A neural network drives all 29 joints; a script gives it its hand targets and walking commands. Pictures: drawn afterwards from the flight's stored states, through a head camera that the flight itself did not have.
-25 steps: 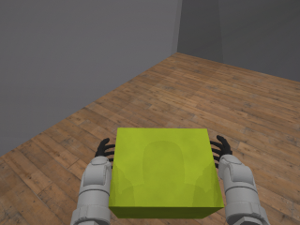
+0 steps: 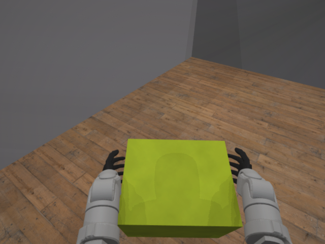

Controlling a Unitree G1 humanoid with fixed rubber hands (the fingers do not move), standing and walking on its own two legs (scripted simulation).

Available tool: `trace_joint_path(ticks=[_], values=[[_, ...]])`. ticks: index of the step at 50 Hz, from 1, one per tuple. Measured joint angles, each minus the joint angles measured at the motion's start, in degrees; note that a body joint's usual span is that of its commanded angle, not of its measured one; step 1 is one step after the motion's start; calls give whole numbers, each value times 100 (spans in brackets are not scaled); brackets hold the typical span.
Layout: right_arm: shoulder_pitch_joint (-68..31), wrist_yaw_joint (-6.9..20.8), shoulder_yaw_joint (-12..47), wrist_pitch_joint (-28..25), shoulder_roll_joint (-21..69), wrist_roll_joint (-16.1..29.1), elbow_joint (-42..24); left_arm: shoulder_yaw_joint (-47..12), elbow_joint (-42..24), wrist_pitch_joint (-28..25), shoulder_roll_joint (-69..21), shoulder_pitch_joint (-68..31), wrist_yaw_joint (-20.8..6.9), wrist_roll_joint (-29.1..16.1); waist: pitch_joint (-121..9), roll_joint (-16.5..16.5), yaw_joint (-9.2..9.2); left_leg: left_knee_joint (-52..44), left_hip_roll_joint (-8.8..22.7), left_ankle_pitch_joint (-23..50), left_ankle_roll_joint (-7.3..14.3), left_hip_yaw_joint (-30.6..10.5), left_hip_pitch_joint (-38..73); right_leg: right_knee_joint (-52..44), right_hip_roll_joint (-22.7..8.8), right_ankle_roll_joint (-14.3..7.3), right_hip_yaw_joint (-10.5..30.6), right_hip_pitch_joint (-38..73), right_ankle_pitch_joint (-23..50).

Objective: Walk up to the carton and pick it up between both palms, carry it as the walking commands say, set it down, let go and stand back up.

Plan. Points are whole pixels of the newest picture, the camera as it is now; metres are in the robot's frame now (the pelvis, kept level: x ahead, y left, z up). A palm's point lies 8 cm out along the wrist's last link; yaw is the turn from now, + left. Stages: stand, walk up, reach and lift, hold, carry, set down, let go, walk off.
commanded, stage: hold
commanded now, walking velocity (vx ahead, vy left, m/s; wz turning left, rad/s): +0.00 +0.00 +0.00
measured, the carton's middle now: (174, 190) +0.31 -0.01 -0.04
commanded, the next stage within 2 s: carry in 0.10 s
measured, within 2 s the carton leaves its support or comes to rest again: neither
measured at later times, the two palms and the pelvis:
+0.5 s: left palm (81, 185) +0.24 +0.22 +0.08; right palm (230, 172) +0.27 -0.13 +0.10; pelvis -0.03 +0.03 -0.02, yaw +6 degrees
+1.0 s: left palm out of the picture +0.10 +0.26 +0.10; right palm (211, 200) +0.20 -0.08 +0.09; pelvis -0.10 +0.03 -0.02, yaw +19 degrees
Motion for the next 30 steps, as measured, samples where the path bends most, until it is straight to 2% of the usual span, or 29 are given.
trace_joint_path(ticks=[7,11,16,20,23,24,26,30], values=[[-1,0,44,4,1,0,-44,-15,-1,-25,19,0,3,0,11,16,0,23,1,-1,0,0,1,23,2,0,0,0,-1],[-1,-63,321,201,1,0,-499,-170,-296,58,89,-1,81,-28,195,116,0,312,10,-108,0,1,-29,246,23,0,-4,1,-71],[-2,-80,431,835,-1,-2,-1646,-353,-1380,670,-6,-3,181,-254,488,329,-26,939,51,-452,0,3,-190,555,59,0,-53,3,-187],[16,-54,431,1561,-1,-1,-2410,-359,-2030,1293,-167,-2,216,-261,485,382,-84,2193,86,-1167,0,-1,-443,664,-1,15,-205,-13,-254],[100,-47,432,2113,1,-1,-3009,-470,-2533,1846,-229,-3,237,-261,346,376,-181,1803,269,-1032,9,-3,-453,939,-87,105,-461,-317,-369],[124,-44,435,2197,51,-1,-3130,-515,-2688,1972,-189,18,239,-261,441,268,-182,1826,179,-1089,55,3,-471,1203,-170,114,-464,-405,-532],[206,-52,475,2389,193,0,-3268,-550,-3013,2270,-111,203,238,-263,599,178,-130,1828,112,-1066,147,-7,-470,2018,-150,115,-476,-627,-1146],[544,-116,549,2827,440,0,-3934,-588,-3798,2800,-141,608,248,-346,785,166,35,1689,78,-898,189,-3,-509,2742,-1,115,-466,-770,-1287]])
